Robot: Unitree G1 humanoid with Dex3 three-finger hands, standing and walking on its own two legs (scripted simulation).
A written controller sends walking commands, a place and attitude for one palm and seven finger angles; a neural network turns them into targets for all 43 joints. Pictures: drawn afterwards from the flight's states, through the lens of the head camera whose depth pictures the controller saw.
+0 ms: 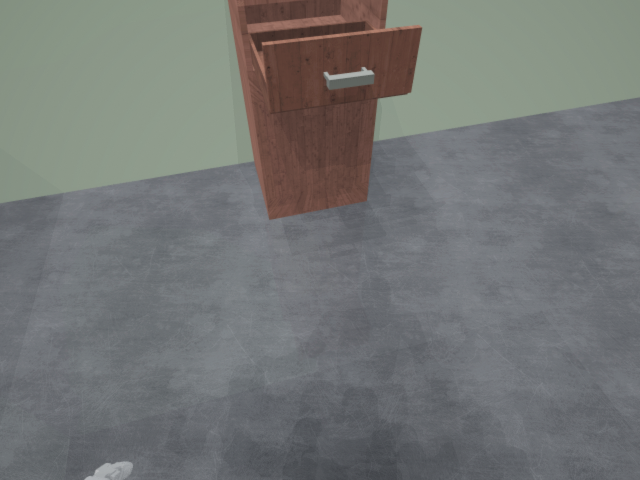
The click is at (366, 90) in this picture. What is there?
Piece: drawer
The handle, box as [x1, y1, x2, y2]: [324, 67, 374, 89]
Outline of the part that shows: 374,74 371,70 367,70 364,67 361,67 361,70 359,72 329,75 327,72 324,72 324,76 327,81 327,86 329,89 373,83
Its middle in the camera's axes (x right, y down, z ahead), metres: +0.07 -0.43 +1.02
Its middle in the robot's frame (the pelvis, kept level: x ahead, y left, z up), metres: +1.06 -0.02 +0.01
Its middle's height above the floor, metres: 0.78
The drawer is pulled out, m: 0.29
